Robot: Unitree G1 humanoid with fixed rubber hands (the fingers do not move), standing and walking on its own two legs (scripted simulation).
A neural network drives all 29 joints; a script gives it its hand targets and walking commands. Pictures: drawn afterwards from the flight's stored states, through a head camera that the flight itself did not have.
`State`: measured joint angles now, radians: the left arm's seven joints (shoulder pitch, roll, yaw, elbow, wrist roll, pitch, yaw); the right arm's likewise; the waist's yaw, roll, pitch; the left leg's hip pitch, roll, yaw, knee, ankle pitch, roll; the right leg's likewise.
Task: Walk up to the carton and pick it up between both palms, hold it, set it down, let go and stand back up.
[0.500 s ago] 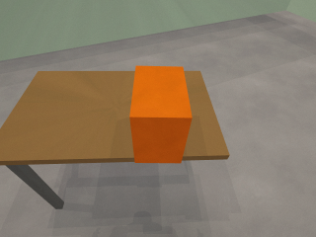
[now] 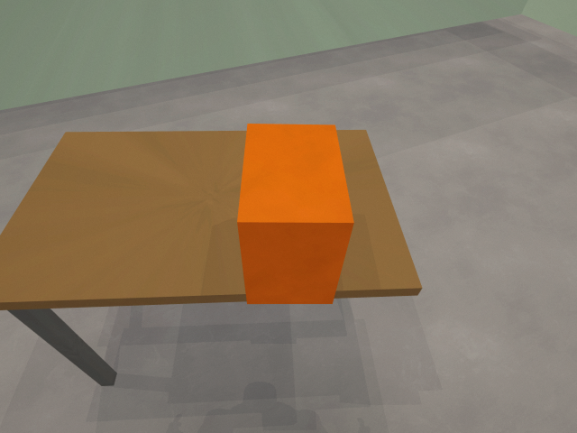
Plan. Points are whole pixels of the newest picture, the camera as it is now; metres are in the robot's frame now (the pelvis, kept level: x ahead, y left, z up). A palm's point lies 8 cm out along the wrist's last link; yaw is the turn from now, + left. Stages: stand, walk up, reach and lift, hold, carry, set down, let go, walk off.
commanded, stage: stand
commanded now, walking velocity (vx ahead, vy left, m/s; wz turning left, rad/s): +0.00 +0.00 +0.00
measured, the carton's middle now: (290, 215) +0.50 +0.00 -0.02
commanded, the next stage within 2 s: none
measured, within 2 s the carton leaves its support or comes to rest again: neither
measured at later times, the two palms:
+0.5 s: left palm out of the picture +0.06 +0.30 -0.12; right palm out of the picture +0.06 -0.31 -0.11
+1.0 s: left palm out of the picture +0.07 +0.30 -0.11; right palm out of the picture +0.08 -0.30 -0.11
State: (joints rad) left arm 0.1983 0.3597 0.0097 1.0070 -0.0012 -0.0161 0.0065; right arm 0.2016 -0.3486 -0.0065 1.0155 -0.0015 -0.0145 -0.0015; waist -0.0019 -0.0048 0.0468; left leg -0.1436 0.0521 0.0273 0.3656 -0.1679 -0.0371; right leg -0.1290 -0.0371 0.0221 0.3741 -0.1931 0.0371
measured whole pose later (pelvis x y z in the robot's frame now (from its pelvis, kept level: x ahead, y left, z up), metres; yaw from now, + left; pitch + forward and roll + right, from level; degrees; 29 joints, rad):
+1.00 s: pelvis +0.02 +0.00 +0.00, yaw +1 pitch -2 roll +0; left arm 0.18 0.35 0.01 1.06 0.00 -0.02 0.01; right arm 0.17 -0.35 -0.02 1.05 0.00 -0.02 -0.01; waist 0.00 0.00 0.05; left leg -0.12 0.06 0.01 0.33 -0.17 -0.04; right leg -0.10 -0.03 0.00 0.33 -0.20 0.03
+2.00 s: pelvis +0.02 -0.01 +0.00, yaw +1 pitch -2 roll +0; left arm 0.17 0.34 0.02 1.06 -0.01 -0.02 0.01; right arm 0.18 -0.35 -0.02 1.08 0.00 -0.02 -0.01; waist -0.01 0.00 0.05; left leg -0.10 0.06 0.01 0.31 -0.17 -0.05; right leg -0.08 -0.03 0.00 0.33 -0.20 0.03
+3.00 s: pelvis +0.02 -0.01 +0.00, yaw +1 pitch -3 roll +0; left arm 0.18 0.35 0.02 1.08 -0.01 -0.02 0.01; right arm 0.18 -0.35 -0.01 1.08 0.00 -0.02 -0.02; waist -0.01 0.00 0.06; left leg -0.10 0.06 0.01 0.32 -0.17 -0.05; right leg -0.07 -0.03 0.00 0.32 -0.20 0.03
